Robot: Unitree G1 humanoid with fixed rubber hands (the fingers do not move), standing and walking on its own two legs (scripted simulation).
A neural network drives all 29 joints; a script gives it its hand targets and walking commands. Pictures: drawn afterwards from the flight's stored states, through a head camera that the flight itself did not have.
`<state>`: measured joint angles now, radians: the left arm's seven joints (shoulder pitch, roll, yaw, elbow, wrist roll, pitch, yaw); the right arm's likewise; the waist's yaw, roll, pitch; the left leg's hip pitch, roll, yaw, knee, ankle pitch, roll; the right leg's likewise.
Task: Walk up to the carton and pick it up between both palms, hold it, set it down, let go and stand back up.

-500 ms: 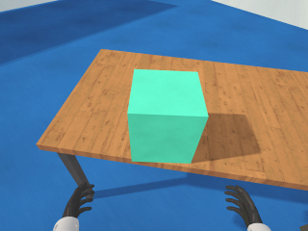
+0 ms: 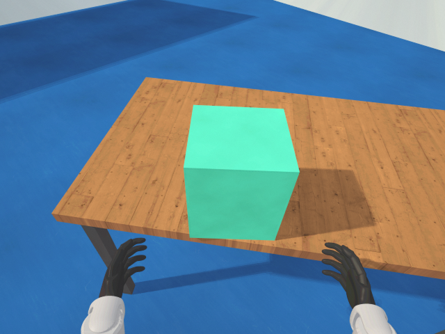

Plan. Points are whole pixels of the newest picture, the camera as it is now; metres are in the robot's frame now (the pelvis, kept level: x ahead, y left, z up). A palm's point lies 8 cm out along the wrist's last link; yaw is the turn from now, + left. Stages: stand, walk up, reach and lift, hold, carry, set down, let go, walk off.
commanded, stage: reach and lift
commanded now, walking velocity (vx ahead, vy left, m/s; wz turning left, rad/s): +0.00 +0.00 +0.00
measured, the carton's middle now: (235, 175) +0.45 -0.02 +0.00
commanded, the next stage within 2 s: none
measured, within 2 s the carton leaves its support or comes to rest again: neither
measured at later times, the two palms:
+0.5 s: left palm (130, 235) +0.27 +0.18 +0.03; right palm (353, 244) +0.26 -0.23 +0.03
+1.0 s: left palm (132, 184) +0.33 +0.18 +0.10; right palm (357, 191) +0.33 -0.24 +0.09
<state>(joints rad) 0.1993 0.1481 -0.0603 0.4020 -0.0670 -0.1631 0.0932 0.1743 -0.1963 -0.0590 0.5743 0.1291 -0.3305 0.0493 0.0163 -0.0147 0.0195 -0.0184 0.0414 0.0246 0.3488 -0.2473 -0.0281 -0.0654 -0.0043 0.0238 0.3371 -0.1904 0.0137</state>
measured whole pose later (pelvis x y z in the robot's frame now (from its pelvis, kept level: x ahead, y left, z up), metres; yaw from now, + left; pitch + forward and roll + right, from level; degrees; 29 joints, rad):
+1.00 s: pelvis +0.00 +0.00 +0.00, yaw -1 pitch -1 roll +0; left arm -0.30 0.13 0.09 0.23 -0.08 0.32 0.06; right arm -0.35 -0.33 0.00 0.51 0.31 0.02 -0.04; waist 0.00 0.00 0.01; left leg -0.06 0.05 0.04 0.30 -0.22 -0.03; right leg -0.11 0.01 0.04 0.29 -0.15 0.01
